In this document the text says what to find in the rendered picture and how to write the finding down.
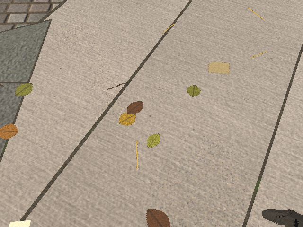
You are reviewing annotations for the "right robot hand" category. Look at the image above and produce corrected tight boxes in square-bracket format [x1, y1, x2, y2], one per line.
[262, 209, 303, 227]

